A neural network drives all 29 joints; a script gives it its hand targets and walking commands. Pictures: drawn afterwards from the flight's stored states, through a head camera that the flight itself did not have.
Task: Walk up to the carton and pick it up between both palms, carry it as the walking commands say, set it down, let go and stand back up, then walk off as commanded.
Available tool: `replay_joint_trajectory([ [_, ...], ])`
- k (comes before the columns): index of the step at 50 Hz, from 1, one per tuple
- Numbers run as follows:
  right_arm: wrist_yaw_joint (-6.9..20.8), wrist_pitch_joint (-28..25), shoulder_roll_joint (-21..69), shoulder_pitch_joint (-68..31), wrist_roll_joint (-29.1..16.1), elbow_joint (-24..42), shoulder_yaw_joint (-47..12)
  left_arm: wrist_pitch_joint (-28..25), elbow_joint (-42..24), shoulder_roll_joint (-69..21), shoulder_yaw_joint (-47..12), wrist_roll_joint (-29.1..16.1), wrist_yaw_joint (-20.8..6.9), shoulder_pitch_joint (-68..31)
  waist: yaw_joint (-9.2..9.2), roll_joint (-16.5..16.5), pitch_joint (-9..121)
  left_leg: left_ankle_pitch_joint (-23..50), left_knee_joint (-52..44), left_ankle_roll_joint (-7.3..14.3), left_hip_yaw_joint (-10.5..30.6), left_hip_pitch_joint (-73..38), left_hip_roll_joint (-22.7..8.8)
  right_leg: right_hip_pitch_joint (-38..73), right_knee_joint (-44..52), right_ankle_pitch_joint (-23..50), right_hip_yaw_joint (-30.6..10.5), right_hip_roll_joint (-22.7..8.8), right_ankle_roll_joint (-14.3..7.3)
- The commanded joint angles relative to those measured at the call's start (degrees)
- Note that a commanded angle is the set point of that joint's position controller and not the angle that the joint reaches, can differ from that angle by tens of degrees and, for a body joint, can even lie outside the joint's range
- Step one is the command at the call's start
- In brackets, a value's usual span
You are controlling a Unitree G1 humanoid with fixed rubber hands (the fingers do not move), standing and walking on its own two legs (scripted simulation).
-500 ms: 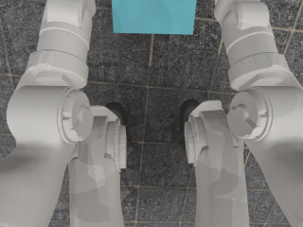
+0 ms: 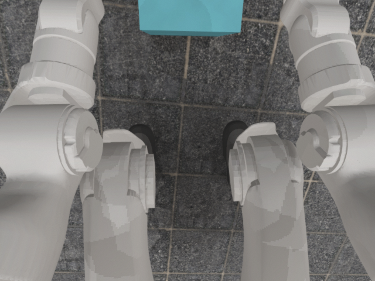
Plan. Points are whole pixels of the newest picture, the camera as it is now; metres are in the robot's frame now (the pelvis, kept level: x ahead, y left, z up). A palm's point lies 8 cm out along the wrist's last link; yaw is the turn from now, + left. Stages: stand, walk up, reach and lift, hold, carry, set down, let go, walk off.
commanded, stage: set down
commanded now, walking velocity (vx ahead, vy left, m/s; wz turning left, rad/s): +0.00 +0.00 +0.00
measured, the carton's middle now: out of the picture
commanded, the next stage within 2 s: let go in 1.32 s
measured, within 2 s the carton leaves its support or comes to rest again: neither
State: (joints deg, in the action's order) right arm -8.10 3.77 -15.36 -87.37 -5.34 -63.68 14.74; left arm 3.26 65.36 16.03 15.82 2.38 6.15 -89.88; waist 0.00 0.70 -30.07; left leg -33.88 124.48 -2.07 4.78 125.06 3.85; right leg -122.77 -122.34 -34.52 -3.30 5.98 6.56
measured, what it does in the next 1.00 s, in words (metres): rises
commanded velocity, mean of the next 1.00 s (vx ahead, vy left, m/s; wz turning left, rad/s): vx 0.00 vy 0.00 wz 0.00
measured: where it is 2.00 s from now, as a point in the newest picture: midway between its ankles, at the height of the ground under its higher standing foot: (190, 170)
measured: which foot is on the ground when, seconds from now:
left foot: down 0.00-1.00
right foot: down 0.00-1.00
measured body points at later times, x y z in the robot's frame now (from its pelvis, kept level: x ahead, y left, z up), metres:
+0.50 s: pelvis -0.02 -0.01 +0.03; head +0.34 +0.01 +0.29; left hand +0.57 +0.17 -0.09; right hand +0.57 -0.14 -0.09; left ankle +0.11 +0.12 -0.35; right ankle +0.12 -0.14 -0.35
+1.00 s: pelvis -0.01 -0.01 +0.16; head +0.34 +0.01 +0.43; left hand +0.57 +0.17 +0.06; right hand +0.57 -0.14 +0.06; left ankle +0.11 +0.12 -0.35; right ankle +0.11 -0.14 -0.35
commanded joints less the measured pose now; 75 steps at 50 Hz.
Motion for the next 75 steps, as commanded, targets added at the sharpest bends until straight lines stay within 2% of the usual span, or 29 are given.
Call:
replay_joint_trajectory([
  [1,-1.9,-2.0,-7.7,-17.1,-7.1,20.1,-5.6,-1.1,-20.0,13.3,-9.5,-10.8,2.0,-20.2,1.98,1.7,106.9,39.7,-6.2,0.3,-4.2,-55.4,0.5,32.6,5.1,31.3,8.7,0.4,-3.3],
  [3,-3.1,-0.6,-7.7,-16.3,-7.3,24.3,-5.5,0.0,-24.5,14.1,-10.1,-11.5,2.8,-19.3,2.41,2.0,112.7,39.0,-7.2,0.3,-5.1,-58.7,1.0,36.9,6.5,31.3,9.1,0.5,-3.3],
  [8,-3.9,3.5,-8.2,-14.8,-6.6,20.7,-4.8,4.2,-20.8,14.3,-9.4,-9.9,3.7,-18.7,2.50,2.0,106.9,26.0,-11.8,0.8,-6.5,-56.7,1.0,35.1,10.7,20.2,10.0,0.0,-3.3],
  [9,-3.7,4.0,-7.7,-15.1,-7.0,21.8,-5.5,4.6,-24.2,13.1,-10.4,-10.6,3.7,-20.0,2.29,2.7,109.0,24.9,-12.7,0.6,-6.5,-58.3,1.2,36.6,11.4,19.2,10.1,-0.2,-3.6],
  [10,-4.0,4.5,-8.0,-15.0,-6.0,23.5,-4.3,5.5,-24.4,12.6,-10.1,-10.7,3.7,-20.2,3.96,2.6,108.1,22.3,-13.4,0.5,-6.6,-57.4,1.0,36.6,12.4,17.6,10.1,-0.1,-3.7],
  [13,-4.2,5.9,-7.6,-15.7,-6.0,27.2,-4.6,7.1,-27.5,12.4,-10.2,-10.4,4.1,-20.4,2.95,3.2,112.9,22.9,-15.6,0.4,-6.9,-60.8,1.6,39.7,13.6,18.6,10.8,-0.1,-3.8],
  [16,-4.9,7.6,-7.8,-14.4,-5.2,28.7,-4.3,8.7,-30.3,12.7,-10.5,-11.0,4.3,-20.9,4.06,2.0,115.9,20.7,-17.1,0.5,-7.9,-62.2,1.8,43.7,15.6,17.9,11.0,-0.2,-3.8],
  [21,-5.8,10.1,-8.0,-14.7,-2.8,29.8,-1.9,11.4,-26.9,13.0,-7.8,-9.2,3.9,-18.7,3.19,0.6,111.6,15.9,-20.8,0.2,-9.0,-58.2,2.1,47.4,20.4,14.4,10.2,0.1,-3.5],
  [22,-5.8,10.5,-7.5,-13.4,-2.6,29.8,-1.9,11.8,-27.0,11.9,-7.8,-9.6,3.7,-18.0,4.17,-0.1,112.3,15.7,-21.8,0.4,-8.7,-58.4,2.2,48.5,21.1,15.0,10.1,0.3,-3.7],
  [24,-5.8,11.0,-6.1,-13.3,-2.7,33.5,-2.7,12.0,-31.6,12.0,-8.2,-9.6,3.7,-16.8,3.71,-0.8,116.7,18.7,-23.2,0.5,-8.6,-61.8,2.5,51.7,22.9,17.8,10.1,0.8,-3.6],
  [26,-5.7,11.7,-6.0,-11.3,-1.4,30.5,-2.1,12.1,-30.4,12.0,-7.5,-8.7,3.4,-16.3,3.84,-0.1,114.6,19.8,-24.6,0.5,-8.4,-62.2,2.7,50.6,23.8,18.7,10.0,1.0,-3.9],
  [28,-6.3,11.9,-7.0,-12.4,-0.7,38.0,-1.0,12.6,-35.7,12.5,-7.1,-8.8,3.7,-15.8,3.23,-0.2,121.3,23.0,-26.3,0.3,-8.4,-65.5,3.3,55.5,25.7,21.4,9.8,1.6,-3.7],
  [31,-6.0,13.2,-7.0,-10.0,0.1,35.3,-1.0,13.8,-33.8,12.6,-6.9,-8.6,3.6,-14.7,4.11,0.1,120.1,23.7,-28.7,0.3,-8.0,-67.6,3.2,55.1,28.2,21.4,10.0,1.8,-3.6],
  [36,-5.8,13.6,-5.7,-8.5,-0.1,37.7,-1.2,14.2,-32.7,11.9,-4.9,-7.7,2.7,-10.4,2.27,-1.0,122.1,27.7,-32.6,0.3,-8.5,-70.2,3.6,61.4,33.1,25.5,9.1,2.1,-3.2],
  [39,-5.6,14.7,-5.4,-9.0,-0.3,40.0,-1.6,14.9,-37.1,13.7,-4.9,-7.7,2.4,-12.4,2.04,-0.9,126.4,30.5,-35.3,0.1,-8.4,-74.9,3.9,65.0,35.5,27.7,9.4,2.2,-2.9],
  [40,-5.8,14.8,-6.8,-9.5,0.5,42.1,-0.8,15.2,-37.7,13.0,-5.4,-8.9,2.3,-12.0,3.37,-1.3,127.8,31.4,-35.9,0.2,-8.2,-76.4,3.7,66.0,36.6,28.6,9.5,2.3,-2.9],
  [41,-5.9,15.3,-6.0,-9.1,-0.1,41.7,-1.7,15.6,-38.3,13.5,-4.9,-8.3,2.3,-12.3,1.97,-0.8,128.7,31.5,-36.4,0.4,-8.5,-76.7,4.0,67.9,37.0,28.7,9.0,2.1,-3.0],
  [44,-5.8,16.2,-5.2,-7.7,-0.4,44.3,-1.6,16.3,-41.7,14.8,-4.1,-7.7,2.1,-12.4,2.07,-1.1,131.4,33.6,-39.4,0.1,-8.6,-80.3,3.8,73.3,40.0,32.1,8.7,2.2,-3.0],
  [52,-5.4,16.9,-5.2,-5.8,2.4,36.9,-0.1,17.4,-34.6,12.6,-5.1,-7.0,1.0,-9.9,4.16,0.9,120.7,31.0,-48.9,-0.3,-7.1,-84.5,3.1,75.1,48.6,29.5,8.3,1.8,-3.2],
  [53,-5.3,16.8,-6.0,-6.1,1.9,37.7,0.3,17.2,-35.8,13.3,-4.6,-6.2,1.0,-10.6,2.73,1.7,120.7,31.4,-49.6,-0.6,-7.9,-85.0,3.2,76.5,49.9,30.2,7.5,1.7,-3.4],
  [54,-5.2,16.7,-5.9,-6.3,2.3,37.6,0.3,17.1,-35.3,12.8,-4.7,-6.7,0.8,-10.4,3.92,0.3,121.5,32.1,-50.3,-0.8,-7.6,-85.6,3.1,77.2,50.5,31.0,8.2,2.0,-3.3],
  [56,-5.1,16.8,-6.0,-5.4,2.4,36.3,1.0,17.1,-34.7,13.7,-4.2,-5.2,1.0,-10.0,2.96,2.6,123.3,34.5,-52.2,-0.5,-7.6,-89.5,3.2,78.8,52.5,32.9,7.5,1.9,-3.0],
  [60,-4.4,16.6,-4.7,-7.3,3.3,33.8,0.7,16.7,-31.3,14.0,-2.6,-4.1,0.2,-11.4,2.46,0.8,115.4,30.3,-57.1,-0.6,-7.9,-87.0,3.0,80.5,57.5,29.2,6.7,1.2,-2.8],
  [63,-3.4,15.2,-3.2,-4.3,5.8,22.3,2.8,15.7,-19.4,11.7,-1.8,-1.6,-0.9,-7.3,3.21,0.2,100.2,23.6,-61.0,-0.5,-6.6,-81.0,1.6,73.4,60.2,23.4,6.9,0.1,-2.8],
  [65,-2.8,13.0,-3.8,-5.5,6.3,28.1,4.9,14.1,-24.4,10.5,-0.6,-0.2,-1.1,-8.4,2.63,1.1,102.9,29.0,-62.0,-0.5,-6.6,-84.1,1.7,76.2,61.4,28.8,7.3,0.6,-2.6],
  [68,-2.4,12.0,-2.0,-2.0,9.0,27.6,5.1,13.3,-21.3,9.7,1.0,1.2,-1.8,-3.1,2.18,-2.2,107.0,28.8,-63.4,-0.5,-7.1,-83.8,1.8,81.9,63.0,29.1,7.7,0.6,-2.1],
  [72,-1.7,12.7,-4.2,9.2,9.6,36.5,3.3,13.6,-31.2,11.2,0.2,1.9,-0.6,6.6,0.53,0.9,123.7,35.8,-64.4,-0.7,-7.6,-96.0,2.1,90.5,64.5,33.9,7.6,1.2,-2.5],
  [73,-1.3,13.1,-5.3,12.1,8.8,42.4,1.9,14.1,-38.2,10.8,-0.7,1.4,0.0,9.0,-0.56,2.3,129.7,37.9,-64.8,-0.5,-7.7,-100.6,2.1,93.8,64.4,35.1,6.6,1.2,-3.0],
  [75,-0.4,14.6,-6.8,15.5,7.9,50.7,-1.0,15.4,-49.4,10.9,-4.0,-0.8,0.7,13.4,0.30,1.7,136.8,44.7,-64.3,0.2,-6.3,-107.3,2.0,97.9,63.5,40.8,6.5,1.3,-3.8],
])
